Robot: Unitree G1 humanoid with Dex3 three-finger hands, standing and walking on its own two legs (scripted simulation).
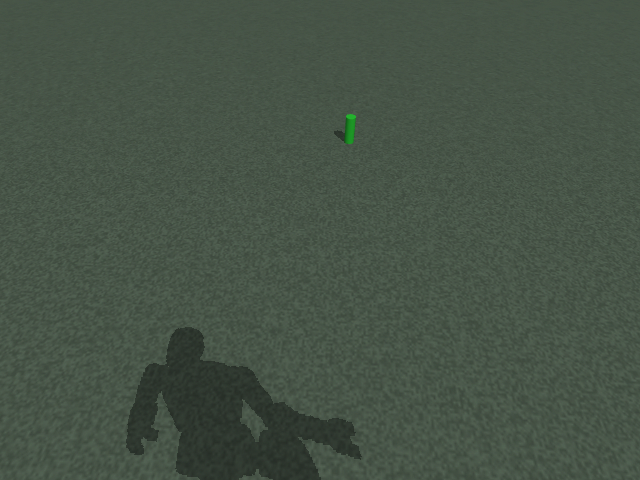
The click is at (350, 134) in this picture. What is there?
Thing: squat round
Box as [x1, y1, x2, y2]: [344, 114, 355, 143]
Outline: 348,114 346,116 344,141 346,143 351,143 353,141 355,116 352,114
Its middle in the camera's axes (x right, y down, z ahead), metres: +0.18 -0.62 +2.17
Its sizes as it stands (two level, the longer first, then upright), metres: 0.053 0.053 0.153
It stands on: the floor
